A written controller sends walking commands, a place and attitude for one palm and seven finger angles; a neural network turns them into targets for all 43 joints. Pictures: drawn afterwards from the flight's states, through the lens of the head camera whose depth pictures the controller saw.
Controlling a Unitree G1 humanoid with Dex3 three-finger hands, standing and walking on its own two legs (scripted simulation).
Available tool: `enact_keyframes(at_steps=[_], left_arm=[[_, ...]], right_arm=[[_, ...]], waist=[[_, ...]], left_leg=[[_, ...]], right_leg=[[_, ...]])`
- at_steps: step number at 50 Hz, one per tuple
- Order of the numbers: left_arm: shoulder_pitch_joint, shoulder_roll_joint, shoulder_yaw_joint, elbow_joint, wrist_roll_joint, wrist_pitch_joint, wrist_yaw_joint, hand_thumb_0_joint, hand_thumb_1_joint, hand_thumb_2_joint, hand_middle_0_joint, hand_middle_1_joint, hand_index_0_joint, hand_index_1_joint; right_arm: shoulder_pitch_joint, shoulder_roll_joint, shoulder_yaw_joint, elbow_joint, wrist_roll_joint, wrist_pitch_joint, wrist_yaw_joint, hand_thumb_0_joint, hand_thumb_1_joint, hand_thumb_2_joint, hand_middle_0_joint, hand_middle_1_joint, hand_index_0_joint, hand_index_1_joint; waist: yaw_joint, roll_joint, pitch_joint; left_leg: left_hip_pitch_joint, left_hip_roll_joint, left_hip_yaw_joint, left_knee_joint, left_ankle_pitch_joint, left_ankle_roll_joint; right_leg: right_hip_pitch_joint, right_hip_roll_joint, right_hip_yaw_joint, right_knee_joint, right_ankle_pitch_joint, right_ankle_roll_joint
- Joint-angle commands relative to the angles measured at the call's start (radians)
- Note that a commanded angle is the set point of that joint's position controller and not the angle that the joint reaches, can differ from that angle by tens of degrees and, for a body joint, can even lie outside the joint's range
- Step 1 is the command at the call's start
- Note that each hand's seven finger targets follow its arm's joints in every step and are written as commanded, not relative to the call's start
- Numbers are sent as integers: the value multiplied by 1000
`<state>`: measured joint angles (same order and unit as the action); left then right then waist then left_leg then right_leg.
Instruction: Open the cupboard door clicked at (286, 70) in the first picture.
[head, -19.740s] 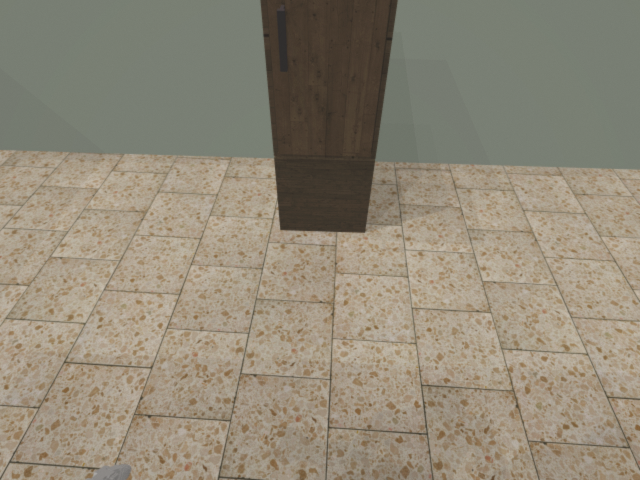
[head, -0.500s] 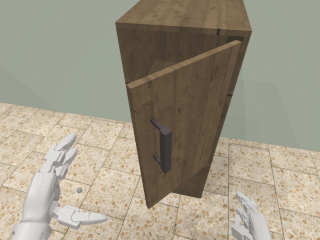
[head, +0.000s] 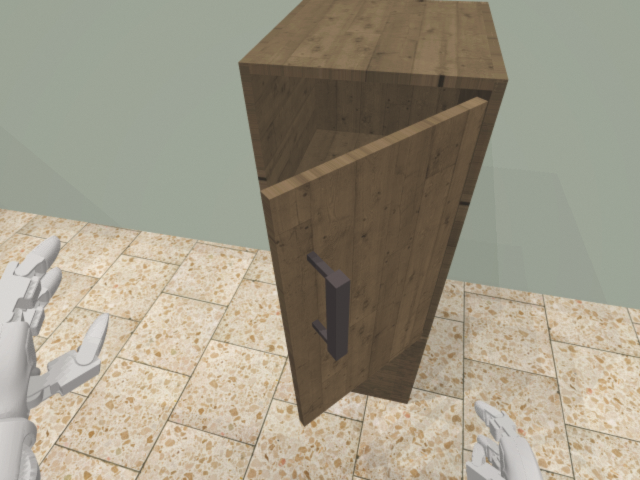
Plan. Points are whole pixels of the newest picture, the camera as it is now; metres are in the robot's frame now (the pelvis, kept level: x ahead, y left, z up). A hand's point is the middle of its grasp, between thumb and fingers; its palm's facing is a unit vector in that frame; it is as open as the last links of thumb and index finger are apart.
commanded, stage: draw the hand back to the body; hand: left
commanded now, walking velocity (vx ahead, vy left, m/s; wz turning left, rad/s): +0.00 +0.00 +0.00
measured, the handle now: (327, 308) +0.32 +0.04 +0.06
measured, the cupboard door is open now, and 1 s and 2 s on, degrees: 50 50 50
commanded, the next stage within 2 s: step back with the hand held close in 0.42 s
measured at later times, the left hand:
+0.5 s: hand (77, 352) +0.18 +0.25 +0.16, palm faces +0.47 -0.79 -0.39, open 7.4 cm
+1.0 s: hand (46, 388) +0.15 +0.26 +0.16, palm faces +0.38 -0.78 -0.50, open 7.4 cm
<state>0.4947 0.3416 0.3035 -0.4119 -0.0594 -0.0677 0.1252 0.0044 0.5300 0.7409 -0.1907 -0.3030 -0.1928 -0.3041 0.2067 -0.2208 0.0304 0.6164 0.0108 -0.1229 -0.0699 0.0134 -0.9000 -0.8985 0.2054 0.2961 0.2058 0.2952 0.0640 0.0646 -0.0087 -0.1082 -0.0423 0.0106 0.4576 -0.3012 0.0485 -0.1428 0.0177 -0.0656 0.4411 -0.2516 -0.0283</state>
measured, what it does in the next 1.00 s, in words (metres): shifts its weight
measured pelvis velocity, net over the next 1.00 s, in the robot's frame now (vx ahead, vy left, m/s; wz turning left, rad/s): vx -0.06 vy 0.00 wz -0.01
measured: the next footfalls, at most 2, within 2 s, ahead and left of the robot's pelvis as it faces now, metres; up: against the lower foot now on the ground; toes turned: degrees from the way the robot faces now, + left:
right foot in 1.78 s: -0.29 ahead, -0.13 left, +0.00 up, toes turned -4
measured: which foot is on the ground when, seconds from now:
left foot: down 0.00-1.00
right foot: down 0.00-1.00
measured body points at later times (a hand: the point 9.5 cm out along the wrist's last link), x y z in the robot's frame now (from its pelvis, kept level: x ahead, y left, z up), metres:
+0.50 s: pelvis -0.01 -0.01 +0.00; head -0.03 -0.04 +0.45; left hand +0.15 +0.29 +0.18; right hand +0.18 -0.23 -0.08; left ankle -0.03 +0.08 -0.74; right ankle -0.01 -0.10 -0.74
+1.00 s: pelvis -0.06 +0.00 +0.00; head -0.04 +0.01 +0.45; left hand +0.12 +0.30 +0.18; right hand +0.11 -0.26 -0.08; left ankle -0.03 +0.08 -0.74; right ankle +0.00 -0.10 -0.74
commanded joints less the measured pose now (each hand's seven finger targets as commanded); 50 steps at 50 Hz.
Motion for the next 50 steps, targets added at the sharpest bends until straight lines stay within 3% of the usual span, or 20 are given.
enact_keyframes(at_steps=[1, 2, 6, 12, 14, 20, 26, 27, 28, 29, 31, 33, 35, 37, 38, 40, 42, 43, 47, 50], left_arm=[[-105, 199, 167, -219, -8, -78, 19, 0, 865, 885, -199, -300, -199, -300], [-115, 209, 179, -220, -9, -80, 21, 0, 900, 900, -200, -300, -200, -300], [-99, 145, 116, -169, -11, -72, 10, 0, 900, 900, -200, -300, -200, -300], [-124, 181, 140, -177, -7, -82, 14, 0, 900, 900, -200, -300, -200, -300], [-144, 193, 148, -199, -5, -87, 16, 0, 900, 900, -200, -300, -200, -300], [-128, 188, 150, -192, -5, -91, 18, 0, 900, 900, -200, -300, -200, -300], [-105, 166, 138, -143, -9, -90, 10, 0, 900, 900, -200, -300, -200, -300], [-183, 195, 150, -197, -9, -99, 12, 0, 900, 900, -200, -300, -200, -300], [-341, 365, 318, -227, 8, -150, 27, 0, 900, 900, -200, -300, -200, -300], [-213, 255, 243, -146, -2, -155, 12, 0, 900, 900, -200, -300, -200, -300], [-74, 183, 175, -102, 6, -140, -2, 0, 900, 900, -200, -300, -200, -300], [-42, 170, 160, -138, 8, -147, -4, 0, 900, 900, -200, -300, -200, -300], [3, 182, 165, -165, 12, -146, 3, 0, 900, 900, -200, -300, -200, -300], [17, 210, 190, -204, 12, -144, 11, 0, 900, 900, -200, -300, -200, -300], [18, 228, 206, -227, 11, -145, 17, 0, 900, 900, -200, -300, -200, -300], [37, 250, 235, -251, 12, -148, 26, 0, 900, 900, -200, -300, -200, -300], [44, 264, 251, -277, 10, -153, 32, 0, 900, 900, -200, -300, -200, -300], [40, 282, 268, -300, 11, -158, 37, 0, 900, 900, -200, -300, -200, -300], [69, 258, 253, -311, 15, -165, 43, 0, 900, 900, -200, -300, -200, -300], [69, 241, 246, -314, 27, -169, 44, 0, 900, 900, -200, -300, -200, -300]], right_arm=[[-136, -103, -41, -151, 1, -48, -4, 0, -900, -900, 200, 300, 200, 300], [-135, -102, -42, -146, 1, -49, -3, 0, -900, -900, 200, 300, 200, 300], [-139, -111, -48, -142, 1, -44, 4, 0, -900, -900, 200, 300, 200, 300], [-149, -111, -52, -142, -1, -40, 0, 0, -900, -900, 200, 300, 200, 300], [-157, -107, -48, -142, 0, -43, -4, 0, -900, -900, 200, 300, 200, 300], [-155, -100, -44, -131, -2, -57, -2, 0, -900, -900, 200, 300, 200, 300], [-152, -103, -51, -126, -1, -53, 2, 0, -900, -900, 200, 300, 200, 300], [-161, -106, -50, -129, -1, -56, 2, 0, -900, -900, 200, 300, 200, 300], [-126, -113, -39, -172, 15, -41, 0, 0, -900, -900, 200, 300, 200, 300], [-123, -111, -51, -145, 7, -30, -3, 0, -900, -900, 200, 300, 200, 300], [-125, -126, -61, -157, 3, -4, 4, 0, -900, -900, 200, 300, 200, 300], [-128, -137, -67, -162, 0, 9, 4, 0, -900, -900, 200, 300, 200, 300], [-121, -139, -72, -172, 1, 26, 4, 0, -900, -900, 200, 300, 200, 300], [-119, -136, -79, -185, 4, 38, 3, 0, -900, -900, 200, 300, 200, 300], [-122, -138, -80, -187, 6, 43, -1, 0, -900, -900, 200, 300, 200, 300], [-120, -129, -83, -200, 7, 52, -6, 0, -900, -900, 200, 300, 200, 300], [-116, -125, -87, -208, 11, 57, -9, 0, -900, -900, 200, 300, 200, 300], [-121, -129, -90, -207, 11, 57, -12, 0, -900, -900, 200, 300, 200, 300], [-112, -132, -89, -219, 10, 53, -15, 0, -900, -900, 200, 300, 200, 300], [-110, -143, -86, -227, 4, 44, -14, 0, -900, -900, 200, 300, 200, 300]], waist=[[5, 34, -71], [5, 41, -69], [-5, 6, -40], [1, -34, -56], [3, 13, -56], [4, 55, -36], [1, -32, -24], [-1, -25, -47], [-34, 33, 62], [-40, -74, 15], [-47, -101, -16], [-48, -35, -61], [-51, -19, -108], [-53, -65, -138], [-51, -45, -149], [-51, -85, -161], [-55, -85, -157], [-54, -48, -166], [-55, 1, -140], [-48, 90, -105]], left_leg=[[-33, 63, -50, -83, 353, -56], [-29, 62, -50, -83, 357, -58], [-22, 63, -45, -92, 333, -47], [-27, 56, -44, -105, 261, -34], [-24, 53, -44, -109, 246, -35], [-23, 51, -40, -112, 238, -37], [-21, 53, -35, -113, 247, -29], [-11, 50, -34, -107, 252, -25], [-97, 67, -71, -98, 166, -14], [-85, 73, -83, -67, 164, -10], [-52, 71, -70, -40, 198, -7], [-66, 79, -68, -36, 262, -16], [-82, 95, -68, -35, 316, -21], [-89, 98, -67, -19, 329, -22], [-105, 101, -78, -22, 335, -26], [-132, 104, -81, -16, 328, -27], [-148, 101, -83, -2, 303, -23], [-161, 105, -90, -2, 311, -24], [-225, 129, -121, -38, 258, -10], [-363, 176, -166, -126, 147, 13]], right_leg=[[87, -27, 45, -56, 230, -4], [86, -27, 44, -60, 232, -4], [66, -26, 43, -76, 220, 3], [85, -25, 49, -91, 182, 3], [90, -28, 52, -96, 173, 0], [84, -27, 56, -111, 169, -2], [83, -24, 57, -116, 180, 4], [89, -27, 63, -117, 193, 5], [5, -76, 154, -156, 210, 0], [9, -98, 162, -160, 230, -1], [-8, -109, 172, -160, 263, 1], [20, -122, 155, -123, 342, -4], [44, -122, 150, -83, 390, 0], [41, -125, 155, -66, 417, 2], [56, -132, 145, -52, 417, -5], [55, -130, 152, -31, 404, -5], [32, -135, 162, -28, 388, -8], [43, -141, 162, -15, 396, -13], [25, -106, 151, 23, 309, 4], [84, -56, 114, 114, 212, 24]])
